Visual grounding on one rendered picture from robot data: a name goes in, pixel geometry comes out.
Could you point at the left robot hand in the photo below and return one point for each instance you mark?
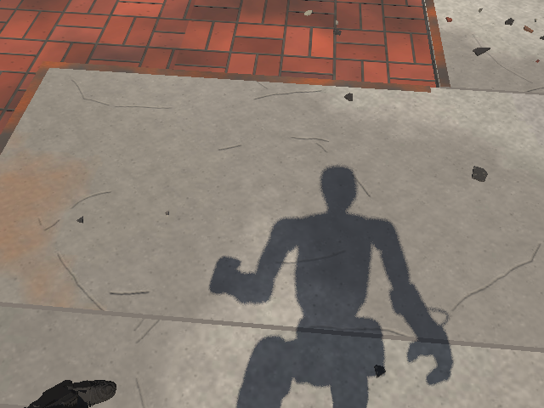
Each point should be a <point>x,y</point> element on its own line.
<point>76,395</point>

